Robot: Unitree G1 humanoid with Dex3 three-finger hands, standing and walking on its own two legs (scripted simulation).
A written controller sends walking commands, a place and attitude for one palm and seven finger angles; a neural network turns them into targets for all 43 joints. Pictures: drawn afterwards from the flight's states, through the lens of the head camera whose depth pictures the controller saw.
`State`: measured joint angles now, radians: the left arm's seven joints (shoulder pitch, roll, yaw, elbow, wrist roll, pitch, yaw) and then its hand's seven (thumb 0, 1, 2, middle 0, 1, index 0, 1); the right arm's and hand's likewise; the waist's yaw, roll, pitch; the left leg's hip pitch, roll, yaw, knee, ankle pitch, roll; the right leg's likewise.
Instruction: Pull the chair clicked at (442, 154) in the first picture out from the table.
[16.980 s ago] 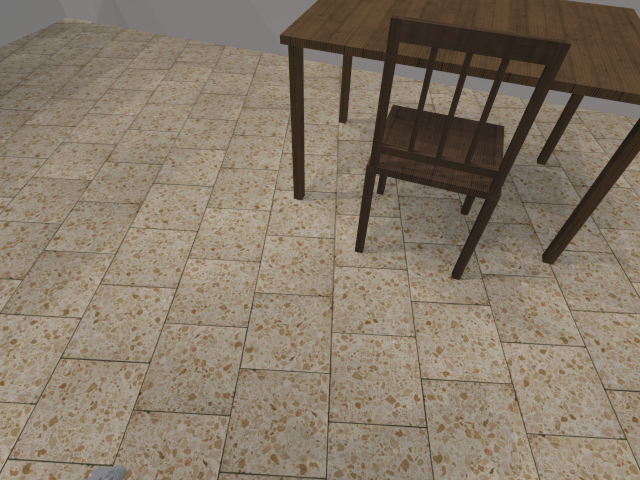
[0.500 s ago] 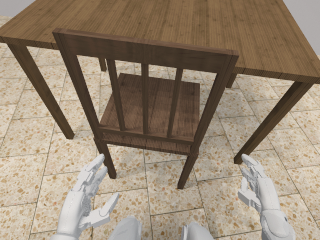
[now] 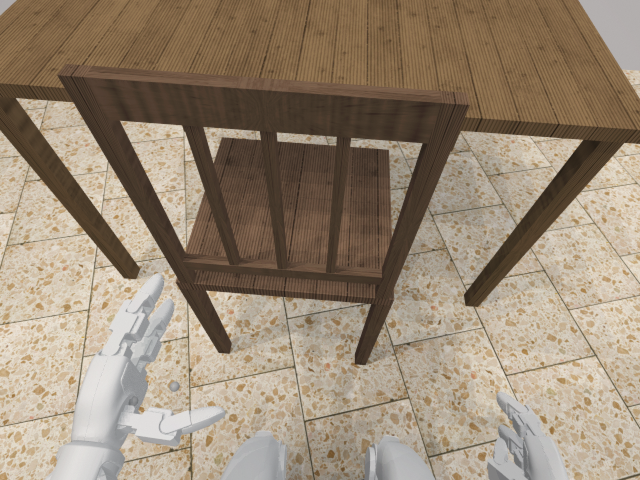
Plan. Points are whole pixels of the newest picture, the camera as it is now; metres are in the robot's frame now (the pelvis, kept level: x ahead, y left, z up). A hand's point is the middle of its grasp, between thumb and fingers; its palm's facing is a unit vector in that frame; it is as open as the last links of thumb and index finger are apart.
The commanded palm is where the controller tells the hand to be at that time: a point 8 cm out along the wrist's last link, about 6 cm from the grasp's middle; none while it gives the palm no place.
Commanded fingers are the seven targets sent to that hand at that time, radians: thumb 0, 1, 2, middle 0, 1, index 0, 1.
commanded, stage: raise the hand toward the chair's back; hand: left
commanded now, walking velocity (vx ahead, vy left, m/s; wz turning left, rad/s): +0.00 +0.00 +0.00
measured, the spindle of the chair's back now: (276, 211) +0.47 +0.09 +0.01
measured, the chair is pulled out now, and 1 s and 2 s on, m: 0.00 0.00 0.00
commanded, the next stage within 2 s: aim the fingers beside a spindle in 1.10 s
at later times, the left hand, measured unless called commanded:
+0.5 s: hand (145, 361) +0.24 +0.20 +0.05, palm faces -0.02 -1.00 -0.06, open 16.8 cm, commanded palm +0.22 +0.26 +0.06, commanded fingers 0.00 -0.50 0.30 -0.06 -0.08 -0.06 -0.08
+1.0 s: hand (136, 353) +0.24 +0.21 +0.06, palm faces -0.03 -1.00 -0.06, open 16.9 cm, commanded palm +0.22 +0.27 +0.06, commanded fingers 0.00 -0.50 0.30 -0.06 -0.08 -0.06 -0.08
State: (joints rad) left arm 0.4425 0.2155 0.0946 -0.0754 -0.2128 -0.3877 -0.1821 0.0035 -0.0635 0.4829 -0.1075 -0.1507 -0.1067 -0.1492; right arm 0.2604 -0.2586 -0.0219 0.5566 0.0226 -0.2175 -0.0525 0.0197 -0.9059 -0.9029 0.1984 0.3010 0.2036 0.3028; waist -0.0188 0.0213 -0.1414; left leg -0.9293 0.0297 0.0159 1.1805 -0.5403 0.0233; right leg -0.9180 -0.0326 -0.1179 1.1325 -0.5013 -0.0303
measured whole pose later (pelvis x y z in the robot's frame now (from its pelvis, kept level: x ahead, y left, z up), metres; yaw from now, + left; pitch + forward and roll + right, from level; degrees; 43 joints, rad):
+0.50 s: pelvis +0.01 +0.00 +0.01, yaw +1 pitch +15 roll -2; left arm 0.32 0.26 0.18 0.05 -0.26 -0.35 -0.29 -0.01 -0.48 0.30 -0.07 -0.09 -0.07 -0.08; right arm 0.21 -0.23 0.03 0.53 0.02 -0.22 -0.05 0.02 -0.90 -0.90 0.20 0.30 0.21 0.30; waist 0.00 0.03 -0.13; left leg -0.85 0.03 0.00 1.12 -0.53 0.02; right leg -0.83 -0.03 -0.13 1.06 -0.49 -0.03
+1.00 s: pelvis +0.01 +0.01 +0.02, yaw +0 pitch +14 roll -2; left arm 0.28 0.28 0.22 0.11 -0.28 -0.38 -0.31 -0.01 -0.50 0.30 -0.07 -0.08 -0.07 -0.08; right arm 0.25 -0.26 0.01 0.56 0.02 -0.24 -0.04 0.02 -0.91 -0.90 0.20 0.30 0.20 0.30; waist -0.02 0.02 -0.13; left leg -0.83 0.03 0.01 1.09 -0.51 0.03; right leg -0.81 -0.03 -0.12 1.03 -0.46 -0.02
